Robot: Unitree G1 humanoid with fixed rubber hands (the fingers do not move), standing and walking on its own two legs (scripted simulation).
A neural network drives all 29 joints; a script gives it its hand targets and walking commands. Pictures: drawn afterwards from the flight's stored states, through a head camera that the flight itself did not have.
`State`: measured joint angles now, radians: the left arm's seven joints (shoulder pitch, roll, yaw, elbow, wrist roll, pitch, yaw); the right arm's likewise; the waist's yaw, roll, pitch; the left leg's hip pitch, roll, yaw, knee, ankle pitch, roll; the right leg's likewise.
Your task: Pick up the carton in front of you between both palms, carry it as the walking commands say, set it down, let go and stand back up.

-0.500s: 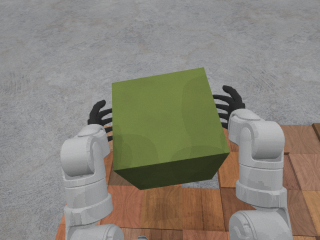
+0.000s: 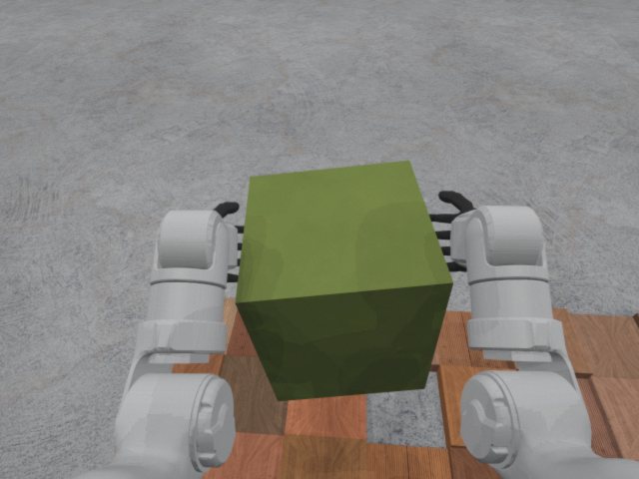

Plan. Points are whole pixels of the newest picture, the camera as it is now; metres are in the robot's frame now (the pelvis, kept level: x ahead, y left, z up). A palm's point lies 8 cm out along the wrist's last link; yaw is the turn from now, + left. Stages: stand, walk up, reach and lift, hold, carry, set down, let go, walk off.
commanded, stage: carry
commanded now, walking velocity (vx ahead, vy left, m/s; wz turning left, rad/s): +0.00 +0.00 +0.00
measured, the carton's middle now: (340, 286) +0.38 +0.01 +0.04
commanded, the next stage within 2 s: none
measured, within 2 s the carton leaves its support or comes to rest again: neither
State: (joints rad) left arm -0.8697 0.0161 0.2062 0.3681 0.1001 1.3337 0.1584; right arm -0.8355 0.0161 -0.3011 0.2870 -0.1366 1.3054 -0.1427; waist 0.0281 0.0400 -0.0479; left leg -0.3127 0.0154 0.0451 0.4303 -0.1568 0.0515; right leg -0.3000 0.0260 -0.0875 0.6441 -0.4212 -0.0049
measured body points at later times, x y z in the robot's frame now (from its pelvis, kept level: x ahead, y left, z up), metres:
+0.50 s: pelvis -0.04 -0.03 -0.01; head -0.06 -0.03 +0.44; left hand +0.31 +0.13 +0.11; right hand +0.32 -0.17 +0.12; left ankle +0.01 +0.08 -0.75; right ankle -0.06 -0.12 -0.72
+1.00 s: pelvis -0.07 -0.03 -0.01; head -0.11 -0.03 +0.44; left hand +0.28 +0.12 +0.11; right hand +0.28 -0.18 +0.12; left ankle +0.01 +0.08 -0.75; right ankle -0.06 -0.12 -0.72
